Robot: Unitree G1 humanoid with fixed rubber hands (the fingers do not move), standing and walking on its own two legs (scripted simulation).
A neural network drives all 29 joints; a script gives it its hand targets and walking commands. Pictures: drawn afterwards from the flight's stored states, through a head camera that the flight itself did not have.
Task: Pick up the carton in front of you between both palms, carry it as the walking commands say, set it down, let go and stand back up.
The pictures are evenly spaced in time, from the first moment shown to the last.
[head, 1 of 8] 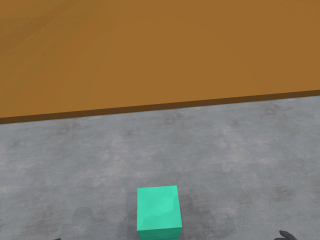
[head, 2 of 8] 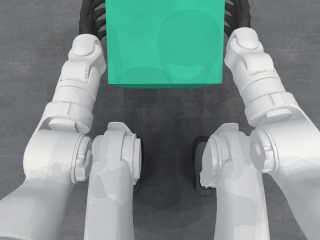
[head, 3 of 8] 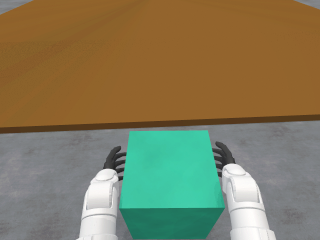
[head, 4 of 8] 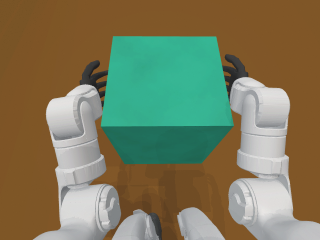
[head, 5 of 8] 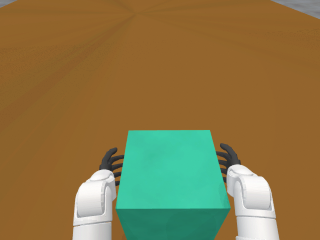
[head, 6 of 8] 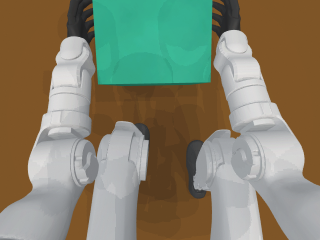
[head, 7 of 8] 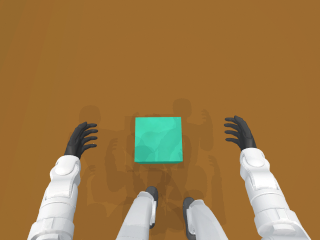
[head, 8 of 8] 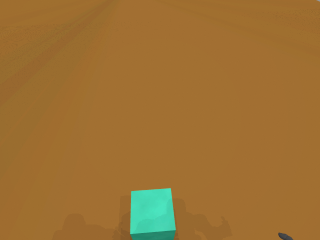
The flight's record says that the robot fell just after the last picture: no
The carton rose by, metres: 0.84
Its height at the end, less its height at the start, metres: +0.08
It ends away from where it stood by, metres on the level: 2.55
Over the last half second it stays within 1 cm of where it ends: yes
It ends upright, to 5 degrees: yes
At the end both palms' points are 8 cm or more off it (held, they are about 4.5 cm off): yes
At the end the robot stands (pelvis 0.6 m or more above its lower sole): yes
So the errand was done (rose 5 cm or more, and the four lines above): yes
